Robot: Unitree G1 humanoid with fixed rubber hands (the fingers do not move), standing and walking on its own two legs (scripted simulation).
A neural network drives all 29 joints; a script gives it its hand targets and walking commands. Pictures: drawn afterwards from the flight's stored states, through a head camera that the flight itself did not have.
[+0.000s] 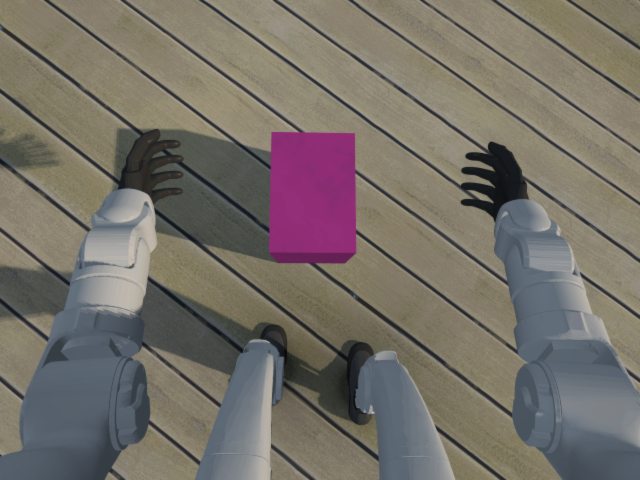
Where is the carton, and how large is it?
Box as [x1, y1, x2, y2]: [269, 132, 355, 262]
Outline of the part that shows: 271,132 269,252 278,262 345,262 355,253 354,133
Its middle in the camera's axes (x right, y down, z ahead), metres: -0.02 -0.09 +0.96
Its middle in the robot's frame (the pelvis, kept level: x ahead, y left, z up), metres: +0.53 +0.03 -0.57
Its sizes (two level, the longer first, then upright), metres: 0.268 0.185 0.254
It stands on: the floor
